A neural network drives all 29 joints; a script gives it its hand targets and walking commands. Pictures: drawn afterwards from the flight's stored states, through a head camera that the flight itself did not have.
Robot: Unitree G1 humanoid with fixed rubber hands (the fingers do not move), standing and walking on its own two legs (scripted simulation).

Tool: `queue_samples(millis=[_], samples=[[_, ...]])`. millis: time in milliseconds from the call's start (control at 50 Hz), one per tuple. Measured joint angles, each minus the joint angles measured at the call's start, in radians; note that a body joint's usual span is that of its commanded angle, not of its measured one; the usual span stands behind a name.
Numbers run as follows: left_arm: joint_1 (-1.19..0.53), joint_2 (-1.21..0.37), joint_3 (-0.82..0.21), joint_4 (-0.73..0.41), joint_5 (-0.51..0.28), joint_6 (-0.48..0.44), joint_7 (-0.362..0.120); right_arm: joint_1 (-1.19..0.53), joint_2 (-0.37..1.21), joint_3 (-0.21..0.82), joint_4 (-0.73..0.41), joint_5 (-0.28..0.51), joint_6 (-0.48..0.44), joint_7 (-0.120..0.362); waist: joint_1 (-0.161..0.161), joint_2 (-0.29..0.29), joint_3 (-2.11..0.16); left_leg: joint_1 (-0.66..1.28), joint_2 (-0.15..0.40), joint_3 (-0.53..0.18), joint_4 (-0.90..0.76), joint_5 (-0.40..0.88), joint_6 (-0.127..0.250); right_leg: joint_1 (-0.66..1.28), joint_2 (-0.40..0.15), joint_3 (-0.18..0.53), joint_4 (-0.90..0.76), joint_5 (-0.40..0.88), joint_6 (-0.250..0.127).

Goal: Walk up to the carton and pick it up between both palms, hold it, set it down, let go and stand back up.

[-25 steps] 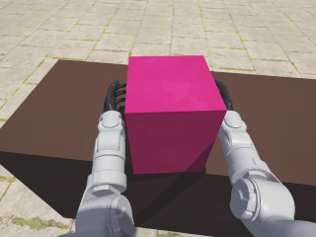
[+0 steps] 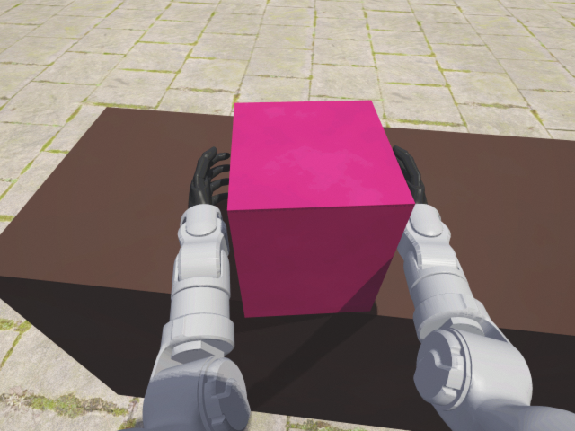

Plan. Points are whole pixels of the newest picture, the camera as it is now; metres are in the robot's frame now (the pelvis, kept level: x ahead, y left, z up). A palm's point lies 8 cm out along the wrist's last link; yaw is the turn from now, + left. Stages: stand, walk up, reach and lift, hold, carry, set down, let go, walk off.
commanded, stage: set down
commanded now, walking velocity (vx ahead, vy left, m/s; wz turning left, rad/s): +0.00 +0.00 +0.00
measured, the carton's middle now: (305, 212) +0.40 +0.01 +0.08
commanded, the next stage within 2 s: none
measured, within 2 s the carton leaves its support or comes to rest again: neither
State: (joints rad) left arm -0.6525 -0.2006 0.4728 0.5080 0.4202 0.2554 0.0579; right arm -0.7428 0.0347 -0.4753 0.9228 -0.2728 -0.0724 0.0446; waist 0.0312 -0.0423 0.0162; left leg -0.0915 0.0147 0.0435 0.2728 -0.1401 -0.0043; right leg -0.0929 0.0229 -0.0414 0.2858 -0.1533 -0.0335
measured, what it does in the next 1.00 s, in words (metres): stands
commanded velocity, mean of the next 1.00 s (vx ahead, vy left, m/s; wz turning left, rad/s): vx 0.00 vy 0.00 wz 0.00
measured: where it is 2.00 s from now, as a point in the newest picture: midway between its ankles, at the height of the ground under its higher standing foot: outside the picture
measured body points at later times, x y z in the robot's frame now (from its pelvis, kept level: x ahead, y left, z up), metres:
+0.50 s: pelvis +0.00 +0.00 +0.00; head +0.00 +0.02 +0.45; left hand +0.39 +0.16 +0.11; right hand +0.41 -0.14 +0.11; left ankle +0.01 +0.12 -0.75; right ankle +0.00 -0.09 -0.75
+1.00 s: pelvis +0.00 +0.00 -0.01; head +0.03 +0.00 +0.44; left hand +0.41 +0.16 +0.09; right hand +0.45 -0.18 +0.10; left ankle +0.01 +0.12 -0.75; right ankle +0.00 -0.09 -0.75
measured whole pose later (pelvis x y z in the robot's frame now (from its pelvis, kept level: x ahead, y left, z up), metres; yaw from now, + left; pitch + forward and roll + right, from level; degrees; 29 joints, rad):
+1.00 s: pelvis +0.00 +0.00 -0.01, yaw -3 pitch +7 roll -1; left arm -0.73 0.01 0.15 0.76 0.04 0.16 0.22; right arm -0.88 -0.30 0.06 1.13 0.28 -0.04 -0.05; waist 0.12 0.00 -0.07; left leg -0.34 0.06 0.08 0.41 -0.19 -0.02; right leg -0.33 0.06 -0.02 0.34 -0.14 -0.05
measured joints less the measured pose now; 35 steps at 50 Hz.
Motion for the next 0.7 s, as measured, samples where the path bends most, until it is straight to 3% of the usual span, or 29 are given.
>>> queue_samples(millis=[380, 520, 600, 700], samples=[[0.019, -0.010, 0.018, -0.026, 0.022, -0.023, -0.013, 0.025, 0.021, 0.001, -0.045, -0.012, -0.024, 0.020, -0.003, 0.004, 0.018, 0.016, 0.002, 0.019, -0.006, -0.005, 0.003, 0.011, -0.003, 0.002, -0.003, -0.003, 0.003], [0.017, 0.010, -0.005, 0.004, 0.013, -0.036, 0.014, 0.020, 0.006, 0.023, -0.027, 0.003, -0.035, 0.021, 0.001, 0.003, 0.023, 0.014, 0.004, 0.030, -0.004, -0.008, 0.003, 0.006, -0.002, 0.008, -0.001, -0.002, 0.003], [0.010, 0.048, -0.067, 0.053, -0.041, -0.049, 0.064, 0.010, -0.040, 0.097, 0.035, 0.063, -0.026, 0.003, 0.007, 0.007, 0.017, -0.019, 0.009, 0.034, 0.011, -0.012, 0.003, -0.023, 0.001, 0.010, 0.001, 0.002, 0.002], [-0.034, 0.123, -0.196, 0.149, -0.181, -0.070, 0.142, -0.012, -0.124, 0.268, 0.117, 0.235, -0.002, -0.057, 0.033, 0.022, -0.014, -0.122, 0.024, 0.041, 0.065, -0.027, 0.002, -0.110, 0.014, 0.016, 0.012, 0.015, -0.001]])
